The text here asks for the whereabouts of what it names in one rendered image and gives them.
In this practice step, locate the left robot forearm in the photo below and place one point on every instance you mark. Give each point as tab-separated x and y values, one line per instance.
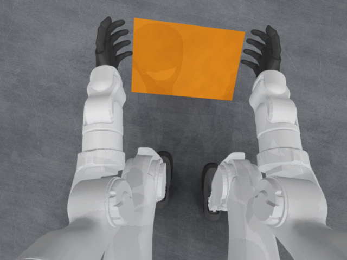
102	141

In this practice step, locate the robot right upper arm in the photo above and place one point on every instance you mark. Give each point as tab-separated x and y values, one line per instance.
295	211

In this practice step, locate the right robot foot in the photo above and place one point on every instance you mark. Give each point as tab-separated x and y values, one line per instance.
208	173

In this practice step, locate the robot left shin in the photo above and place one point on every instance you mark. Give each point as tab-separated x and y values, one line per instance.
141	151

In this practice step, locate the carton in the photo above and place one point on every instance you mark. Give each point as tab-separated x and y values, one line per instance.
185	60

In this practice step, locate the robot left hand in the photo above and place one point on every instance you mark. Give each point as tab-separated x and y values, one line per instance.
105	50

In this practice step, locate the right robot forearm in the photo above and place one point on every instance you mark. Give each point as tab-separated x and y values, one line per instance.
280	149

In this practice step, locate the robot right hand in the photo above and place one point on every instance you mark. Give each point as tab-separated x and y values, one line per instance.
270	58

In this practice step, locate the robot left upper arm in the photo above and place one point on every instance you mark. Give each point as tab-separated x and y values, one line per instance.
97	208

